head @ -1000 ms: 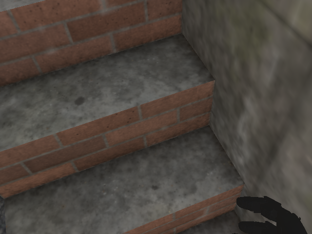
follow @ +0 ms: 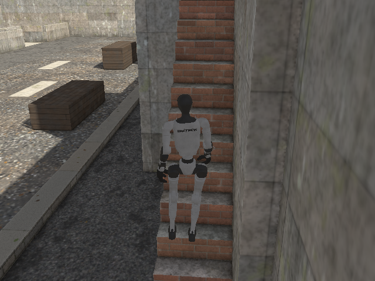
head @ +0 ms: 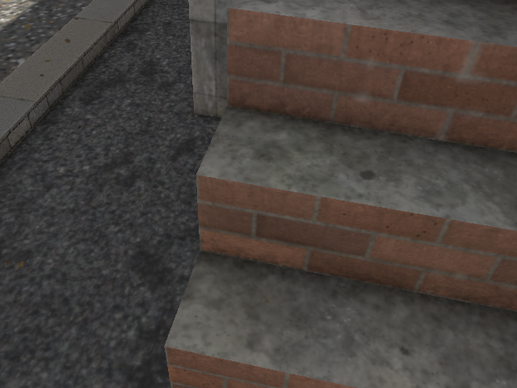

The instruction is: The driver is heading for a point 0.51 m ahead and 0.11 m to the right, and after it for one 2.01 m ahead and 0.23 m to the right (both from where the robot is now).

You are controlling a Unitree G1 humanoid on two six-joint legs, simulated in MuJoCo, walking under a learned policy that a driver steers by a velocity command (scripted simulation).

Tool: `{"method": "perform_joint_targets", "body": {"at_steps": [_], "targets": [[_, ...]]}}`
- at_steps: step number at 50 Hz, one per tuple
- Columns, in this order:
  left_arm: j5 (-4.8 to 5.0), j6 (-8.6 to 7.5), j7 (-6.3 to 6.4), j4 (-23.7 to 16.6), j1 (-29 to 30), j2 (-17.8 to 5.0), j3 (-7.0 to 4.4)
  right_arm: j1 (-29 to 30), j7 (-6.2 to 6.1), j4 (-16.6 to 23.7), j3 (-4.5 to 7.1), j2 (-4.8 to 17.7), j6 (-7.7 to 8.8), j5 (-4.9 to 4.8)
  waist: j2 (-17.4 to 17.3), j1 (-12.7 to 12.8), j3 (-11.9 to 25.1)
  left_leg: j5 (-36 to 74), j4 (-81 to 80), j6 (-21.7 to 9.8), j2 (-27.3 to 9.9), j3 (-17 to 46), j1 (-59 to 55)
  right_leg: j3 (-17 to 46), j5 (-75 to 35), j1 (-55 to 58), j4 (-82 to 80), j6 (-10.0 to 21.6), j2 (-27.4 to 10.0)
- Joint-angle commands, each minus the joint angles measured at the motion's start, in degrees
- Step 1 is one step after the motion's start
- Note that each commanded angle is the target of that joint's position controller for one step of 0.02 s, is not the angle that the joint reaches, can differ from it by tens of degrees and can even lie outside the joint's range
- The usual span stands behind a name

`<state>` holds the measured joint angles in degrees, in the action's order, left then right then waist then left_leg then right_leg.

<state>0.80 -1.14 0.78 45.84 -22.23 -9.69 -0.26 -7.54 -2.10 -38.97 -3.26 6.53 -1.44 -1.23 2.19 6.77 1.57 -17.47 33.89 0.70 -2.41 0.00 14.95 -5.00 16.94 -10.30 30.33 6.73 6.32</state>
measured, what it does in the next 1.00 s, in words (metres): steps on the spot, turning right: left foot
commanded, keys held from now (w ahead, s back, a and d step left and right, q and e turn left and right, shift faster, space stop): e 0.66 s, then w+e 0.12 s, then w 0.06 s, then w+q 0.16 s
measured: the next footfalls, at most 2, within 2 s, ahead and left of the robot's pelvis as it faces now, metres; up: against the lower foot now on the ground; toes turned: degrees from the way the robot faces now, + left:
left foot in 0.76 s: +0.10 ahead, +0.10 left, +0.00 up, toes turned -26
left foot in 1.40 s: +0.28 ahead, +0.17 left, +0.22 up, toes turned -17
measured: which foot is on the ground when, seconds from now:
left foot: down 0.00-0.46, up 0.48-0.74, down 0.76-1.00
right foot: down 0.00-1.00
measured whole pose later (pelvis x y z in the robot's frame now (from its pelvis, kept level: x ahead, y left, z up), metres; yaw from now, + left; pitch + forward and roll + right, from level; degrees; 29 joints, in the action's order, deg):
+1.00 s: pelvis +0.03 +0.03 -0.01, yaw -26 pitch +3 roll +0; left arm -1.1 -2.1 -0.1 34.7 -9.0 -10.1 4.0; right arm -20.5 -3.2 -39.2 -0.6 14.3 -1.1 2.4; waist 0.4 -5.5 4.1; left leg -21.5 40.3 -5.3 2.1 -0.5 22.1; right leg -5.3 18.7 -22.1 37.6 2.9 1.3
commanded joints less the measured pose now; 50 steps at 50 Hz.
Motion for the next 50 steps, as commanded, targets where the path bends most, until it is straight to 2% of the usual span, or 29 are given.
{"method": "perform_joint_targets", "body": {"at_steps": [1, 3, 5, 8, 10, 13, 16, 17, 18, 19, 21, 22, 23, 24, 25, 26, 27, 28, 31, 33, 36, 38, 40, 41, 42, 43, 47, 49, 50], "targets": [[-0.41, -1.68, -1.02, -0.84, 6.11, -4.93, -1.52, 6.84, 0.15, 6.99, 2.56, 5.26, 3.16, 2.03, -5.37, -5.95, -6.12, 5.19, -6.25, -2.61, -2.40, 2.91, -6.84, 19.41, -10.08, -7.51, -16.84, -1.57, -10.55], [-1.71, -2.29, -1.71, -1.02, 8.23, -5.80, -1.74, 8.33, -0.76, 8.94, 2.30, 4.82, 4.60, 1.27, -3.38, -6.75, -3.13, 6.50, -7.12, -1.22, -2.38, 1.66, -8.53, 18.59, -15.22, -4.81, -16.15, 0.23, -10.04], [-1.23, -2.36, -1.90, 0.42, 6.36, -6.38, -2.37, 7.72, -0.68, 10.17, 2.05, 5.26, 5.53, 1.59, -3.94, -6.90, 0.33, 4.98, -7.20, -1.56, -2.29, 0.99, -11.25, 17.76, -13.51, -4.37, -14.75, 1.50, -9.53], [-1.62, -2.24, -2.86, -2.26, 11.56, -8.65, -3.38, 6.17, -1.09, 10.09, 3.39, 9.99, 4.95, 1.68, 0.93, -8.10, -1.28, 10.66, -6.82, -2.21, -3.16, -0.08, -12.48, 17.59, -17.85, -9.51, -10.38, 1.39, -7.80], [-1.03, -1.76, -2.72, -4.51, 11.43, -7.99, -3.29, -0.12, -1.21, 7.96, 4.33, 11.70, 4.39, 1.79, -2.48, -9.20, 3.75, 12.41, -6.56, -4.20, -3.72, -0.02, -19.33, 16.56, -13.45, -13.85, -5.10, 0.27, -6.68], [-1.22, -1.16, -3.02, -6.82, 11.10, -7.25, -3.06, 2.55, -0.88, 9.11, 4.62, 10.52, 3.62, 2.76, -9.33, -7.95, 3.32, 12.58, -10.63, -9.57, -10.54, 5.53, -19.44, 12.85, 1.12, -22.01, 6.43, -3.87, -4.72], [-2.08, 0.09, -2.65, -9.28, 10.96, -9.22, -3.13, 5.71, -1.75, 11.02, 4.90, 10.52, 3.89, 3.08, -9.62, -7.74, 4.12, 19.56, -12.80, -17.32, -20.02, 12.17, -10.92, 9.35, 18.64, -23.90, 31.89, -10.04, -6.12], [-1.53, 0.85, -2.24, -10.67, 9.98, -9.08, -3.06, 5.81, -2.12, 10.90, 5.28, 11.14, 3.71, 2.82, -8.84, -6.58, 3.89, 19.49, -12.65, -17.95, -21.39, 12.21, -7.07, 10.23, 21.49, -24.40, 40.93, -11.71, -7.53], [-0.31, 2.51, -1.35, -10.90, 4.77, -8.77, -2.78, 10.63, -3.17, 11.57, 5.54, 13.03, 3.64, 1.10, -9.18, -0.80, 1.86, 21.00, -8.40, -14.25, -16.29, 8.70, -4.25, 13.30, 18.87, -24.68, 42.72, -12.84, -10.33], [-0.91, 3.37, -0.92, -11.73, 3.71, -7.67, -2.03, 13.30, -3.72, 11.43, 5.50, 13.12, 3.77, 0.20, -8.31, 0.23, 2.77, 22.70, -7.95, -11.70, -14.02, 3.48, -1.97, 9.81, 16.08, -22.68, 37.84, -12.50, -10.61], [-1.70, 4.60, -2.10, -11.97, 2.60, -5.80, -0.98, 15.33, -3.14, 10.89, 5.93, 14.04, 4.49, -1.38, -2.17, 1.59, 2.32, 25.76, 0.08, -8.27, -9.09, -5.56, 3.06, 1.03, 1.03, -12.02, 13.15, -8.54, -10.96], [-1.88, 4.85, -2.60, -10.37, 3.94, -6.36, -0.80, 11.99, -2.59, 10.69, 5.47, 12.59, 4.97, -1.66, 4.76, -1.47, 2.01, 19.51, 7.11, -7.56, -6.74, -8.61, 5.16, -1.89, -4.53, -8.35, 3.65, -6.31, -8.96], [-1.39, 4.24, -3.07, -6.29, 3.65, -7.11, -1.31, 6.41, -1.60, 8.71, 3.76, 6.47, 4.41, 0.25, 13.02, -5.54, 1.70, -1.23, 17.36, -7.76, -3.71, -11.77, 9.41, -4.20, -7.95, -3.63, 3.28, -4.70, -3.22], [-2.82, 3.15, -3.11, -11.13, 6.26, -15.63, -3.24, 5.02, -1.10, 13.05, 3.04, 6.34, 5.20, 1.24, 23.21, -8.41, 1.57, -18.46, 27.60, -1.30, 0.31, -6.79, 20.43, 27.23, -19.64, -1.02, -0.61, 4.79, -15.49], [-3.00, 2.53, -2.59, -15.47, 10.20, -15.08, -3.05, 4.88, -0.61, 11.11, 3.07, 7.64, 5.39, 0.41, 15.88, -6.30, 6.85, -22.57, 44.27, 2.64, 3.40, 0.58, 23.74, 43.74, -3.43, -0.93, -9.59, 14.19, -22.79], [-3.04, 2.12, -2.21, -17.73, 14.36, -11.59, -1.30, 3.96, 0.05, 9.87, 3.48, 9.43, 5.68, -0.64, 8.34, -6.03, 5.62, -20.79, 52.35, 4.09, 2.67, 4.45, 25.06, 44.10, 9.69, -4.58, -12.25, 15.28, -23.76], [-1.81, 2.00, -1.50, -17.83, 16.85, -10.60, -1.17, 4.76, 0.85, 11.10, 3.00, 8.17, 5.38, -0.02, 5.19, -7.61, 2.08, -17.43, 47.64, 3.74, 1.30, 5.89, 26.37, 39.07, 15.84, -7.84, -12.08, 11.82, -21.32], [-2.02, 2.44, 0.04, -17.24, 19.03, -10.59, -0.90, 6.97, 0.40, 12.95, 2.03, 5.92, 4.95, 1.16, 7.26, -8.51, 0.22, -15.00, 45.06, 3.94, -0.26, 8.48, 26.93, 37.07, 12.31, -9.44, -9.58, 9.86, -20.20], [-3.69, 4.02, 2.56, -19.21, 19.19, -9.40, -0.54, 6.08, 0.67, 12.13, 0.94, 5.05, 3.79, 1.47, 1.23, -8.62, -0.22, -10.18, 24.16, 2.61, 1.20, 3.48, 19.51, 29.35, 3.00, -11.04, -7.57, 4.48, -16.16], [-3.25, 3.01, 1.37, -20.29, 16.64, -9.16, -0.62, 4.06, 0.60, 8.51, 1.55, 6.30, 2.66, 1.10, 0.93, -6.10, -0.15, -5.55, 14.13, 1.17, 3.26, -1.03, 12.61, 26.72, -1.64, -10.77, -9.21, 4.98, -15.47], [-2.05, 2.36, 1.35, -18.88, 12.31, -8.91, -0.82, -1.19, -0.19, 5.28, 2.58, 7.75, 1.90, 0.89, 4.18, -6.98, 0.04, -2.58, -0.44, -2.61, 5.60, -2.63, 3.26, 27.87, 15.32, -13.00, -12.35, 5.94, -13.62], [-1.32, 1.50, 0.07, -19.13, 16.18, -7.21, -0.79, -9.36, -0.43, 2.80, 3.36, 9.36, 2.51, 1.96, 3.36, -11.88, -0.32, -4.29, -6.62, -6.71, 1.24, 3.63, -8.89, 26.18, 19.04, -23.48, -5.07, 4.21, -10.74], [-0.41, -0.56, -0.45, -19.55, 21.15, -1.88, 1.22, -10.56, -0.35, 3.25, 5.13, 15.01, 2.88, 3.45, -14.48, -13.25, 1.25, -20.75, -17.43, -13.87, -10.29, 24.06, -12.96, 10.80, 6.75, -34.55, 14.34, -2.17, -1.28], [-0.95, -1.13, -0.71, -18.71, 19.04, -4.42, 0.89, -7.59, -0.85, 5.02, 4.71, 13.82, 2.86, 4.62, -13.84, -12.05, 2.51, -23.18, -18.99, -16.78, -13.65, 29.43, -11.17, 11.33, 7.28, -35.33, 25.09, -4.31, -3.17], [-0.79, -1.47, -1.16, -16.88, 14.96, -4.27, 1.05, -0.50, -1.66, 7.05, 3.82, 11.33, 2.19, 5.53, -12.17, -9.09, 1.88, -15.65, -14.57, -15.99, -9.83, 22.48, -4.00, 7.43, 1.78, -31.58, 33.86, -6.23, -3.63], [-1.80, -1.64, -1.50, -15.53, 12.95, -3.15, 1.95, -1.16, -1.91, 6.71, 3.07, 9.43, 2.01, 5.03, -8.26, -8.80, 3.30, -13.16, -14.77, -15.82, -8.35, 19.87, 0.09, 5.16, 1.23, -28.38, 36.39, -6.90, -3.23], [-2.75, -1.51, -1.81, -15.47, 13.76, -0.45, 4.91, -4.01, -2.42, 5.80, 3.42, 13.18, 0.91, 3.39, -4.96, -7.59, 1.57, -7.78, -12.63, -14.13, -3.82, 14.52, 5.69, -1.68, 4.95, -17.76, 11.68, -4.06, -4.29], [-1.29, -0.65, -0.55, -10.94, 6.60, -3.76, 3.10, -4.40, -1.02, 4.09, 3.50, 12.48, 1.86, 3.81, -6.19, -5.73, 0.28, -16.76, -5.50, -13.70, -1.33, 11.62, 17.16, -8.37, 0.91, -0.94, -1.78, -2.97, -1.50], [-1.39, -1.31, 1.08, -6.42, -2.01, -6.76, 1.24, 2.35, 1.23, 9.13, 1.83, 7.56, 2.08, 3.07, -3.97, -2.73, 2.01, -11.11, 15.58, -10.94, 1.74, 9.01, 28.71, 8.61, -4.72, 14.53, -7.07, -2.60, -11.17]]}}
